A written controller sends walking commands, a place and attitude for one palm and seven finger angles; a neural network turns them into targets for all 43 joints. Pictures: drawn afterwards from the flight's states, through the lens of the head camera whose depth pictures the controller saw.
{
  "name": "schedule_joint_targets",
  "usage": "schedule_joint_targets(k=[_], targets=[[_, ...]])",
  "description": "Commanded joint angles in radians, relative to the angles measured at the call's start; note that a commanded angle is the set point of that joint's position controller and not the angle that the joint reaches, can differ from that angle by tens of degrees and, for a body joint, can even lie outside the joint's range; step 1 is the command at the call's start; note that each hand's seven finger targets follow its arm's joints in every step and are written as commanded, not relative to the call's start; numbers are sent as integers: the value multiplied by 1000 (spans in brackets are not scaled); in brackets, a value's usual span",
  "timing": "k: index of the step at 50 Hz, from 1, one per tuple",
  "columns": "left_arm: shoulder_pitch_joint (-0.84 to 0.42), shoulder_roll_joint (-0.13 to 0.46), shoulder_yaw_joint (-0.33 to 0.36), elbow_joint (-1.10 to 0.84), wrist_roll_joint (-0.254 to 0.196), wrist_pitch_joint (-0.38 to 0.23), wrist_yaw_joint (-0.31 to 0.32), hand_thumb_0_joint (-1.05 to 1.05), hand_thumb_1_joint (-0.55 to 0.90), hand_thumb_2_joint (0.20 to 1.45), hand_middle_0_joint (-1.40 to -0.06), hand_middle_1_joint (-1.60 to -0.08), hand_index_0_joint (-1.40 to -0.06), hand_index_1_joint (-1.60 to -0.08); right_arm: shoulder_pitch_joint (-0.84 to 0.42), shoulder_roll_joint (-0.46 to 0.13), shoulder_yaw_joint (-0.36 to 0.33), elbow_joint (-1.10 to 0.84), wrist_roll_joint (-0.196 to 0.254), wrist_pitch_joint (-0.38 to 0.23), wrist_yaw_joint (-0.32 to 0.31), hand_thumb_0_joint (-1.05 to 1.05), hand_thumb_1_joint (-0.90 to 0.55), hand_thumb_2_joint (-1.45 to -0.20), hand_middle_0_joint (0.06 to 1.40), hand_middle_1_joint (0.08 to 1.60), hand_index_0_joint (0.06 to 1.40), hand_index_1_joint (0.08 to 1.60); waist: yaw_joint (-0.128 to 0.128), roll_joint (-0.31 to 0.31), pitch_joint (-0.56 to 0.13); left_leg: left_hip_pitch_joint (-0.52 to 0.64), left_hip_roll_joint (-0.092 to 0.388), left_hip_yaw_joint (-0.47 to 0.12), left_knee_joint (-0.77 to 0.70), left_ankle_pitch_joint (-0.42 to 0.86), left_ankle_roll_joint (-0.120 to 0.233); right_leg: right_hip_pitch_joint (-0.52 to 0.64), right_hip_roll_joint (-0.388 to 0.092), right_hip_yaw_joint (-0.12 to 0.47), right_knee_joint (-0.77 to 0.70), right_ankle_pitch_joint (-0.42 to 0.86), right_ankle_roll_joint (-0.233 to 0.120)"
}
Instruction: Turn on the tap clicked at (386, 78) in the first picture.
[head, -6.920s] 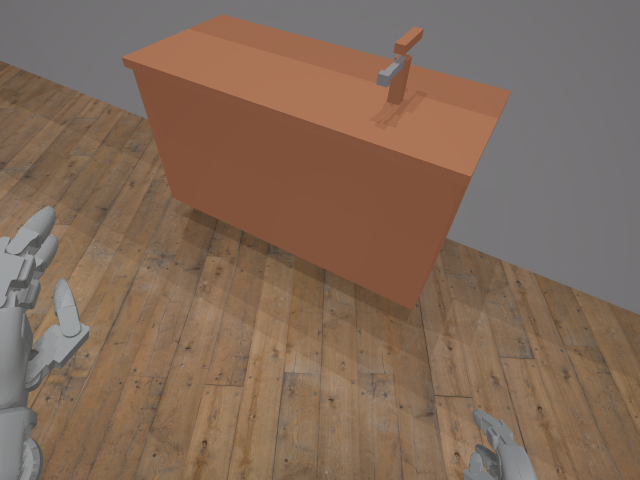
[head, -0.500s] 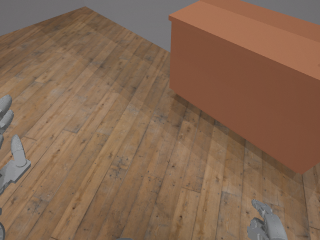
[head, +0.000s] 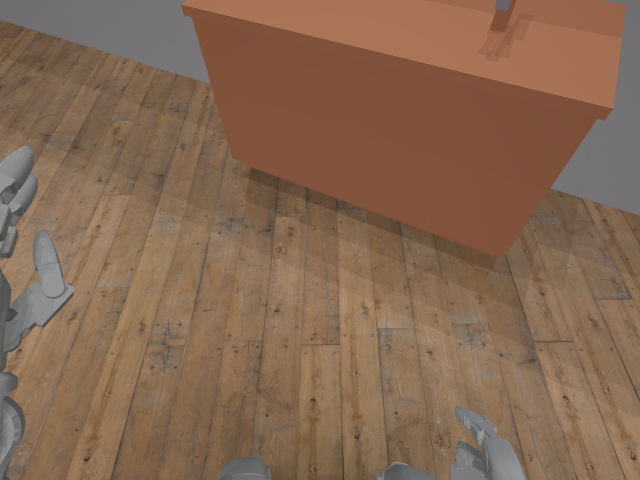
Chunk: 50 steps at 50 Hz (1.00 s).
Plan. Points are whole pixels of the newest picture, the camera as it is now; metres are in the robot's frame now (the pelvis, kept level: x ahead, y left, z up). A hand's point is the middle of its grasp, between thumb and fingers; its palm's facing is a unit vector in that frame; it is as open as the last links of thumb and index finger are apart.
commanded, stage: walk to a spot facing it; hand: left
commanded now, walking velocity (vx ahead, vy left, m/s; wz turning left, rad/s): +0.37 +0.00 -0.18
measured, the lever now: (503, 0) +1.02 -0.33 +0.07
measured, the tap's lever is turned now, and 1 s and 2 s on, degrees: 0 0 0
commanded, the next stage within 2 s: turn to face it in 0.64 s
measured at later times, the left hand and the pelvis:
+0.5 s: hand (143, 179) +0.36 +0.19 +0.20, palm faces +0.31 -0.87 -0.39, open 7.5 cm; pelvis +0.11 -0.01 +0.02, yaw -7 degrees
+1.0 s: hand (224, 94) +0.50 +0.15 +0.19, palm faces +0.26 -0.85 -0.45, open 7.4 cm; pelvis +0.24 -0.05 +0.01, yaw -11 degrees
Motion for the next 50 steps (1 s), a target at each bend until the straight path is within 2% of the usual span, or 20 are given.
schedule_joint_targets(k=[1,5,13,14,16,17,19,22,28,29,31,33,35,38,42,45,47,48,49,50], targets=[[182,239,260,-314,-31,-95,41,0,900,900,-200,-300,-200,-300,-118,-120,-62,-158,6,-20,-12,0,-900,-900,200,300,200,300,21,-107,-267,-392,-46,-112,288,58,-2,377,-340,540,-356,141,-197],[233,202,262,-287,-27,-97,49,0,900,900,-200,-300,-200,-300,-93,-120,-66,-149,1,3,-29,0,-900,-900,200,300,200,300,-7,-154,-284,-205,-44,-39,-91,116,11,248,-267,301,-329,260,-156],[74,132,121,-196,-10,-75,47,0,900,900,-200,-300,-200,-300,-35,-150,-86,-162,-7,-31,-82,0,-900,-900,200,300,200,300,-14,-92,-186,199,-122,91,-566,213,59,47,-174,253,-277,-166,-71],[38,117,94,-216,-7,-77,41,0,900,900,-200,-300,-200,-300,-30,-168,-92,-169,-6,-38,-93,0,-900,-900,200,300,200,300,-24,12,-168,266,-68,-10,-647,160,95,-19,-128,229,-155,-160,-39],[-4,125,96,-220,-1,-97,43,0,900,900,-200,-300,-200,-300,-43,-165,-80,-164,-9,-43,-92,0,-900,-900,200,300,200,300,-24,312,-181,362,205,-438,-846,-14,229,-219,11,74,289,-282,32],[-14,156,105,-192,8,-96,42,0,900,900,-200,-300,-200,-300,-62,-145,-64,-161,-19,-54,-92,0,-900,-900,200,300,200,300,-28,291,-128,242,248,-516,-907,-128,268,-230,-32,133,416,-242,32],[-73,161,92,-256,13,-95,33,0,900,900,-200,-300,-200,-300,-69,-133,-66,-143,-13,-66,-87,0,-900,-900,200,300,200,300,-15,160,-78,203,214,-384,-871,-52,268,-272,-86,144,432,-181,44],[23,113,80,-272,8,-80,37,0,900,900,-200,-300,-200,-300,-57,-137,-67,-140,-14,-77,-79,0,-900,-900,200,300,200,300,1,175,-141,184,138,-139,-826,132,215,-132,-81,55,232,-126,57],[47,106,105,-151,-3,-39,45,0,900,900,-200,-300,-200,-300,-62,-125,-59,-143,-9,-58,-76,0,-900,-900,200,300,200,300,2,93,-191,109,62,48,-610,183,132,185,-2,-77,-184,-6,65],[57,106,100,-116,-2,-28,44,0,900,900,-200,-300,-200,-300,-63,-114,-56,-143,-5,-49,-78,0,-900,-900,200,300,200,300,7,6,-204,43,16,85,-460,169,114,262,-40,-6,-248,-10,37],[16,180,158,-111,-9,-16,50,0,900,900,-200,-300,-200,-300,-104,-89,-47,-166,1,-45,-72,0,-900,-900,200,300,200,300,32,-420,-205,-332,-169,83,49,-58,53,414,-375,610,-421,58,-145],[19,169,148,-143,-24,-34,38,0,900,900,-200,-300,-200,-300,-105,-103,-50,-139,5,-41,-62,0,-900,-900,200,300,200,300,14,-302,-170,-374,-109,-75,211,44,37,369,-419,568,-438,54,-174],[63,149,140,-174,-12,-50,38,0,900,900,-200,-300,-200,-300,-124,-97,-37,-123,3,-11,-62,0,-900,-900,200,300,200,300,9,-158,-182,-360,-90,-62,182,111,23,372,-371,336,-388,273,-139],[94,140,134,-237,-6,-70,50,0,900,900,-200,-300,-200,-300,-121,-101,-46,-131,-5,-2,-66,0,-900,-900,200,300,200,300,1,-152,-206,-251,-88,-9,-55,155,24,335,-324,161,-343,526,-115],[128,157,157,-309,-10,-68,61,0,900,900,-200,-300,-200,-300,-114,-90,-46,-175,-13,-8,-73,0,-900,-900,200,300,200,300,33,-188,-267,-84,-160,112,-370,227,28,360,-254,140,-270,684,-106],[50,160,139,-335,-9,-66,64,0,900,900,-200,-300,-200,-300,-70,-109,-68,-181,-6,-15,-84,0,-900,-900,200,300,200,300,6,-138,-294,126,-174,139,-553,402,22,282,-231,151,-168,639,-56],[13,173,150,-325,-7,-79,65,0,900,900,-200,-300,-200,-300,-44,-145,-94,-190,0,-17,-92,0,-900,-900,200,300,200,300,-9,21,-342,394,-39,1,-623,666,80,85,-147,114,54,436,25],[7,163,144,-318,-12,-87,62,0,900,900,-200,-300,-200,-300,-31,-163,-107,-188,2,-23,-84,0,-900,-900,200,300,200,300,-5,196,-378,535,170,-211,-611,1001,185,-109,-55,72,248,-97,71],[79,167,152,-244,-12,-97,54,0,900,900,-200,-300,-200,-300,-40,-147,-96,-193,-13,-37,-78,0,-900,-900,200,300,200,300,10,264,-361,554,269,-308,-641,1150,242,-206,-19,115,457,-349,80],[71,168,139,-258,-8,-98,46,0,900,900,-200,-300,-200,-300,-50,-140,-85,-190,-20,-33,-62,0,-900,-900,200,300,200,300,1,205,-338,503,282,-301,-636,1123,252,-226,-44,150,545,-321,79]])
